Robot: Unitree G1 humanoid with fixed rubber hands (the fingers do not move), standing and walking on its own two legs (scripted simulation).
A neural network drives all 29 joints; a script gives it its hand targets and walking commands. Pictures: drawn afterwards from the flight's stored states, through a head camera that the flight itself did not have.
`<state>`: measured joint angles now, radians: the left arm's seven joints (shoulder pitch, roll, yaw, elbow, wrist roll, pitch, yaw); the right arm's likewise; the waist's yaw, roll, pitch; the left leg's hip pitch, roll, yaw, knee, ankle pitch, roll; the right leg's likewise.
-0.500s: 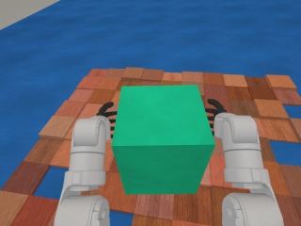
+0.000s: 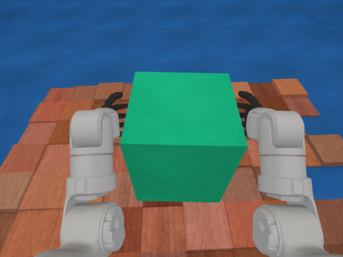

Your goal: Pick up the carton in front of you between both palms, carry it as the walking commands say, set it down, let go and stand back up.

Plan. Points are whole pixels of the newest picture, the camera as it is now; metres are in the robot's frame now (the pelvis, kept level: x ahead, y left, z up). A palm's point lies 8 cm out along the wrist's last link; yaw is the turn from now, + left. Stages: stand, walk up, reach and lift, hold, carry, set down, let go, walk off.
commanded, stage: carry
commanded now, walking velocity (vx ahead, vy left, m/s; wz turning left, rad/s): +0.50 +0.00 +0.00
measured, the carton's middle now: (179, 141) +0.38 -0.04 +0.08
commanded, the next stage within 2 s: none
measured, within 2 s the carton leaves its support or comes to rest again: neither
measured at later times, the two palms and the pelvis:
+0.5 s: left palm (93, 54) +0.68 +0.18 +0.15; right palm (186, 38) +0.74 -0.11 +0.16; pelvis +0.34 -0.03 +0.03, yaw +4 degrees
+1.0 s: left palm (116, 28) +0.98 +0.14 +0.11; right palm (187, 23) +0.99 -0.16 +0.11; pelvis +0.70 -0.02 +0.01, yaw +3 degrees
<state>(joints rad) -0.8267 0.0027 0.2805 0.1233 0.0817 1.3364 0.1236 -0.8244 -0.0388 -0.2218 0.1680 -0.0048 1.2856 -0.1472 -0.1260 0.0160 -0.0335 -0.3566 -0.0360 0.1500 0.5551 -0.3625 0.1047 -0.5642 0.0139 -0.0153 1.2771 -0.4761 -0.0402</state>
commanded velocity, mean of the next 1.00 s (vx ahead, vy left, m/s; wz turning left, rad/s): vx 0.50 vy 0.00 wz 0.00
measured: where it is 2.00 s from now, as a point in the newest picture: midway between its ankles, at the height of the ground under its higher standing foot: (150, 113)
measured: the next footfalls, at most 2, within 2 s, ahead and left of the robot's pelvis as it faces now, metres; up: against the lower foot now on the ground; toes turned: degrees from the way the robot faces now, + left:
right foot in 0.20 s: +0.33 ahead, -0.12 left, +0.03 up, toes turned +2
left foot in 0.56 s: +0.50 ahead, +0.07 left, +0.00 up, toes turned +6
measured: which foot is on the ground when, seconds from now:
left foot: down 0.00-0.24, up 0.26-0.54, down 0.56-0.94, up 0.96-1.00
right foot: up 0.00-0.18, down 0.20-0.56, up 0.58-0.90, down 0.92-1.00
